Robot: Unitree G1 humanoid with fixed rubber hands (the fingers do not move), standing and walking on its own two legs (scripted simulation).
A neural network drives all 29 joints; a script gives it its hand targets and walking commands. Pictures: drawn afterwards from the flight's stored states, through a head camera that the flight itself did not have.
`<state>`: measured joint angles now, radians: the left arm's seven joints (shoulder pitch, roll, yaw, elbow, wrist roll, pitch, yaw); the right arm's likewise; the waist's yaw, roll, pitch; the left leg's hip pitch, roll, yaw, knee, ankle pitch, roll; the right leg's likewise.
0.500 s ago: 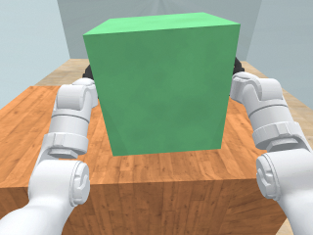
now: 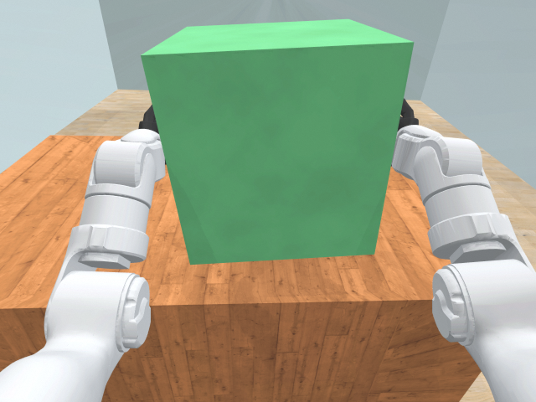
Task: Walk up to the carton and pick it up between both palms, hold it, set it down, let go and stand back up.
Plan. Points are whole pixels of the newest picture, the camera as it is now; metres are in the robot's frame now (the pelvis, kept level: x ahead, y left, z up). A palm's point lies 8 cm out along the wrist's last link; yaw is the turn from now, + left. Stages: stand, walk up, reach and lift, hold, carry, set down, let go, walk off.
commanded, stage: hold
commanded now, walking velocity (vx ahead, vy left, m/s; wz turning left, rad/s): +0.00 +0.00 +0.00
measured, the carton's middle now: (274, 133) +0.41 +0.01 +0.29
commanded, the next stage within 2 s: none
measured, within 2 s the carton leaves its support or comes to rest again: neither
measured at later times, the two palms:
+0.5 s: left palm (153, 133) +0.38 +0.18 +0.30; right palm (405, 135) +0.38 -0.17 +0.31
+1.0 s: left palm (153, 145) +0.38 +0.18 +0.28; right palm (400, 141) +0.38 -0.17 +0.30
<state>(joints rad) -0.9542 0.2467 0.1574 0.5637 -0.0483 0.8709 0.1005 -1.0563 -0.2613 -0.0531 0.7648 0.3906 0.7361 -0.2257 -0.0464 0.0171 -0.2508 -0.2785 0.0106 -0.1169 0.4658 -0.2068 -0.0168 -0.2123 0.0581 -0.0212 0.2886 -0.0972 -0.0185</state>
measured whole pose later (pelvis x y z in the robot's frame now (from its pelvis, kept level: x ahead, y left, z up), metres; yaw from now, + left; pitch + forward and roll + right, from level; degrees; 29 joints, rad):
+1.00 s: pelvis +0.01 +0.00 +0.00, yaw -1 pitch +1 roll -2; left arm -0.95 0.24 0.18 0.56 -0.05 0.88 0.10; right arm -1.05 -0.27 0.00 0.75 0.42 0.75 -0.24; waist -0.03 0.01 -0.26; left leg -0.27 0.02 -0.11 0.46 -0.21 -0.02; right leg -0.22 0.07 0.00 0.30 -0.11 -0.02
